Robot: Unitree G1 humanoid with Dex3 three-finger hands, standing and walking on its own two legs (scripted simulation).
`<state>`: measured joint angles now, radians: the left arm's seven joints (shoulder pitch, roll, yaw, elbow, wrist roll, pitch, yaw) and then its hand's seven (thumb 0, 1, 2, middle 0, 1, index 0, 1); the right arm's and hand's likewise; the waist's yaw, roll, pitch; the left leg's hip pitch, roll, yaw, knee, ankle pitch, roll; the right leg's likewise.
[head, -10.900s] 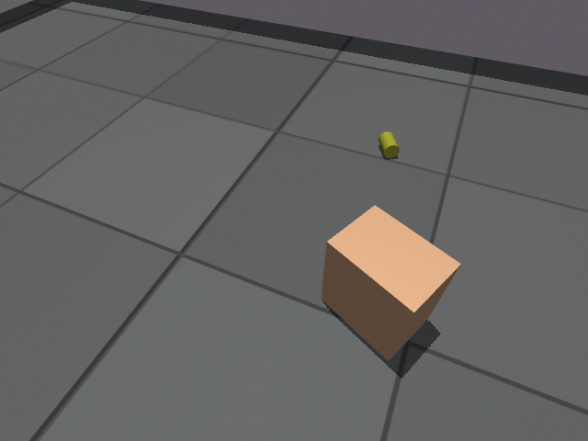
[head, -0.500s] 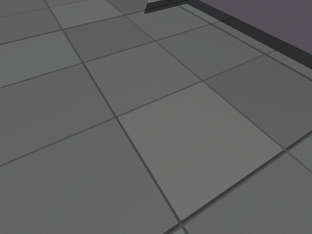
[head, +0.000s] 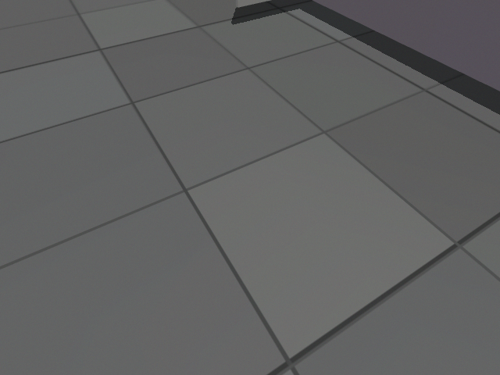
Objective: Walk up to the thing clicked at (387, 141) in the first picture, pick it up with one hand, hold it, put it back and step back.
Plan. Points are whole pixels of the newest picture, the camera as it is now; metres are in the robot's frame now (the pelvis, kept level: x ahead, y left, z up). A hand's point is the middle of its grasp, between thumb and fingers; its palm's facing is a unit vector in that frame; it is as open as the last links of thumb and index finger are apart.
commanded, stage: stand
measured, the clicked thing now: out of the picture +0.26 -1.34 -0.74
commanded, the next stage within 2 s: walk up in 0.68 s
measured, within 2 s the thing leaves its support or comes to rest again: neither
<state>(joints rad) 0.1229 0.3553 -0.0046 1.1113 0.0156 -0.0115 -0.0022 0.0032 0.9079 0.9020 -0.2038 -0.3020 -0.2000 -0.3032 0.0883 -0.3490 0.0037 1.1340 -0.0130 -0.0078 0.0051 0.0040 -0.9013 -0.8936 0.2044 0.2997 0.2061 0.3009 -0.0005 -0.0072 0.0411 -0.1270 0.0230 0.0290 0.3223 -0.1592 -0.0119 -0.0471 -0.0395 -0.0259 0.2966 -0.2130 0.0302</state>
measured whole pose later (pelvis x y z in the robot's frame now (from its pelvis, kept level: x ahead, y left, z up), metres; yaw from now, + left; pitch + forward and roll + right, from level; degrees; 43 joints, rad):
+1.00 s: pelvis +0.05 -0.06 -0.02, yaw +0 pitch -3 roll +0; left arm 0.24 0.44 0.10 1.00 0.05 -0.06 -0.05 0.00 0.91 0.90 -0.20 -0.30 -0.20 -0.30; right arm 0.25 -0.43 -0.10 1.04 -0.05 0.01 0.04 0.01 -0.90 -0.89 0.21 0.30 0.21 0.30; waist 0.00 0.04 0.05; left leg -0.22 0.05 -0.06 0.75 -0.48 0.03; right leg -0.25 -0.03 -0.07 0.57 -0.25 -0.01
